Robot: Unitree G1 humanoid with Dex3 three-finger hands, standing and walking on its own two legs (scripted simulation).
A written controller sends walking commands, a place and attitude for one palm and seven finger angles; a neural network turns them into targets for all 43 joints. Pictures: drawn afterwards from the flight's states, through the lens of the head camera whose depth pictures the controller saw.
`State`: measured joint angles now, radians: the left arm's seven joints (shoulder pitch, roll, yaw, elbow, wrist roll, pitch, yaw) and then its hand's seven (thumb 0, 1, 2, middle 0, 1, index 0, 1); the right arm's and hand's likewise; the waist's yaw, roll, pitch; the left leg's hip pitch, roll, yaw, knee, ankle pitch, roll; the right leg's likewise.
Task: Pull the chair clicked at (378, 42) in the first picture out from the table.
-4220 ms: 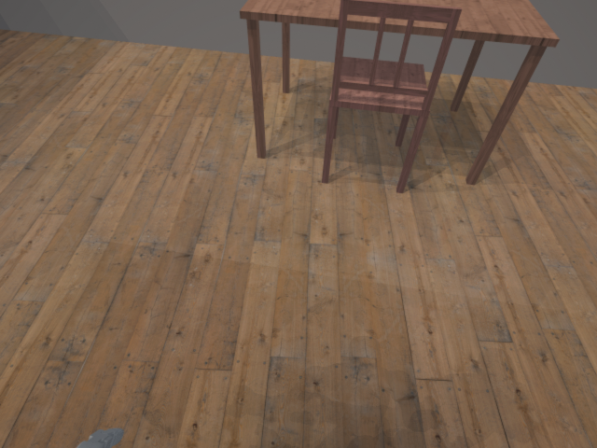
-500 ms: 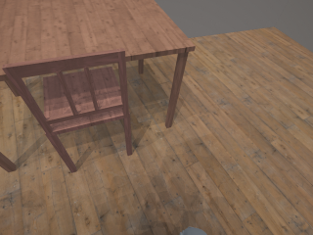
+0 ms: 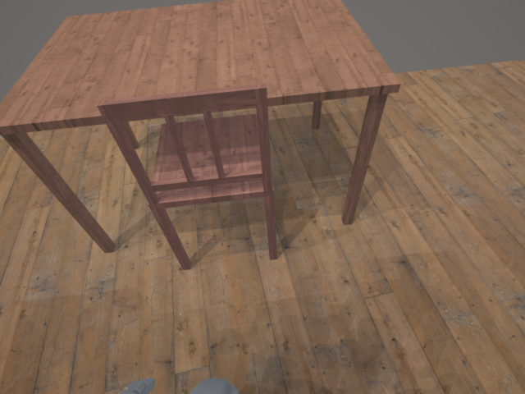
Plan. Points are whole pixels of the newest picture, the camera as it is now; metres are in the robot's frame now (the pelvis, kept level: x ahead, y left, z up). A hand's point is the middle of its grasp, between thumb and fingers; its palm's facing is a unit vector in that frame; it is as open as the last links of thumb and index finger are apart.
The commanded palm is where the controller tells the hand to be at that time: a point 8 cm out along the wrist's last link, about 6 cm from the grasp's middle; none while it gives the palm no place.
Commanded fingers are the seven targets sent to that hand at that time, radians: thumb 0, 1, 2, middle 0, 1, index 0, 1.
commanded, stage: turn to face it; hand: left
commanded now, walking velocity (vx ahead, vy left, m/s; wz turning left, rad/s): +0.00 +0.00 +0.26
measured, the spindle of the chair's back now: (180, 149) +0.73 +0.26 -0.11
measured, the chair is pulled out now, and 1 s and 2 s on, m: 0.00 0.00 0.00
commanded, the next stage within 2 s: take the last steps up to it in 0.02 s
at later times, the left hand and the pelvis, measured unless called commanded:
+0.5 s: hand out of the picture +0.01 +0.25 -0.18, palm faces +0.16 -0.97 -0.18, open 7.4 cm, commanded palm none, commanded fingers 0.00 0.90 0.90 -0.20 -0.30 -0.20 -0.30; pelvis +0.03 +0.06 +0.00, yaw +6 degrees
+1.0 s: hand (168, 365) +0.20 +0.20 -0.17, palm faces +0.14 -0.97 -0.21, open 7.3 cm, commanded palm none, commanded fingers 0.00 0.90 0.90 -0.20 -0.30 -0.20 -0.30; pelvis +0.18 +0.01 +0.00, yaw +7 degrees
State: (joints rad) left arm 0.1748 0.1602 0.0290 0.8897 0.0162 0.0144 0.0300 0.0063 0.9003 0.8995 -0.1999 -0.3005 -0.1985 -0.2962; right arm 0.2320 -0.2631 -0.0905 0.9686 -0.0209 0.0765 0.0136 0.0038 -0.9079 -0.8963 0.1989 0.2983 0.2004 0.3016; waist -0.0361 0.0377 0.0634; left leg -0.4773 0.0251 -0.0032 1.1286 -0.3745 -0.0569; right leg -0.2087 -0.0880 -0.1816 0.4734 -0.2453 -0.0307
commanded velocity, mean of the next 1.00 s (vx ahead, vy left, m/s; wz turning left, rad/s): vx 0.26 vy -0.02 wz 0.05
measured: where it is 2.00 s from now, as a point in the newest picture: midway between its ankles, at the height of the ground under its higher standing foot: (275, 391)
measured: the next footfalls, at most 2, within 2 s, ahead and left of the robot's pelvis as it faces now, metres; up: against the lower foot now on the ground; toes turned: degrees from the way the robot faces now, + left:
left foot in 0.22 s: -0.01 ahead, +0.14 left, +0.00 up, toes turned +9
right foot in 0.74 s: +0.24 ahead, -0.07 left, +0.00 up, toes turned -2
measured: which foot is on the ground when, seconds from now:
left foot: up 0.00-0.20, down 0.22-0.74, up 0.76-1.00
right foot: down 0.00-0.22, up 0.24-0.72, down 0.74-1.00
